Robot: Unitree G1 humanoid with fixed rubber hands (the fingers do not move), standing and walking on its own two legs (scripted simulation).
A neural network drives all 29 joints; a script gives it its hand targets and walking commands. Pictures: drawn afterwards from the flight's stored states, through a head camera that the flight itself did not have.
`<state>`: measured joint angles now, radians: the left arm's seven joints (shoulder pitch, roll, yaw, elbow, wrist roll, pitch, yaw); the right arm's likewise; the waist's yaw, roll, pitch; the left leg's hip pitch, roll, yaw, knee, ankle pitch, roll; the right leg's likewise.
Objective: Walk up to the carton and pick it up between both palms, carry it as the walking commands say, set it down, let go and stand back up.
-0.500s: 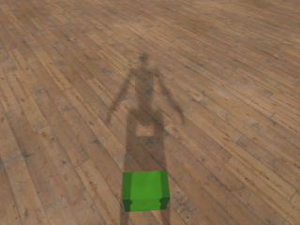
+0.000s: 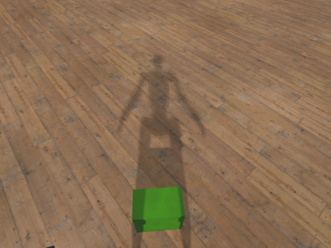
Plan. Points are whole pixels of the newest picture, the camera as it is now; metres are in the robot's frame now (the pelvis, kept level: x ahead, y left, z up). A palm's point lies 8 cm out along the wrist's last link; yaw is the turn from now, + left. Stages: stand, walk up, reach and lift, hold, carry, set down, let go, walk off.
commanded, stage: walk up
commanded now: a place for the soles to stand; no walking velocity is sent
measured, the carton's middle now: (158, 210) +0.41 +0.05 -0.64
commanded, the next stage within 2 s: reach and lift in 0.40 s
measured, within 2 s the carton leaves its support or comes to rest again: neither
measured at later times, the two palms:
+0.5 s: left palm out of the picture +0.09 +0.31 -0.10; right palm out of the picture +0.08 -0.32 -0.09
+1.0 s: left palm (66, 227) +0.20 +0.29 -0.14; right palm (266, 233) +0.20 -0.27 -0.13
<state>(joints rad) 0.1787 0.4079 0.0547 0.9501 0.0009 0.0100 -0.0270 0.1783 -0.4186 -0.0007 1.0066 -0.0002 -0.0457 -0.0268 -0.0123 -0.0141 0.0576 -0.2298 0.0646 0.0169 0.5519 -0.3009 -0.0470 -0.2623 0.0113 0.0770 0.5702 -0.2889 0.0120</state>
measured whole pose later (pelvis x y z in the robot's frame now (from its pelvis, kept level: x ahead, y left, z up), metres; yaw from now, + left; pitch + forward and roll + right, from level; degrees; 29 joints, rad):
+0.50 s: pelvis -0.01 +0.00 +0.00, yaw +0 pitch -2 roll +0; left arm 0.18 0.41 0.05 0.85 0.00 0.06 -0.04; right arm 0.18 -0.42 0.00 0.86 0.00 0.04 -0.01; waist -0.02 -0.01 0.09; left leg -0.23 0.06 0.02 0.57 -0.30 -0.05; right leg -0.26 0.01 0.08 0.58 -0.28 0.02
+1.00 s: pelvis -0.01 +0.01 -0.03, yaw +1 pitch +11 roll +0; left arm -0.08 0.34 0.09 0.61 0.01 0.11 -0.01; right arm -0.06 -0.35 -0.07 0.60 0.00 0.09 0.06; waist -0.01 -0.02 0.16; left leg -0.64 0.04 0.01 0.83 -0.39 -0.04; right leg -0.66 -0.01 0.08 0.84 -0.37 0.04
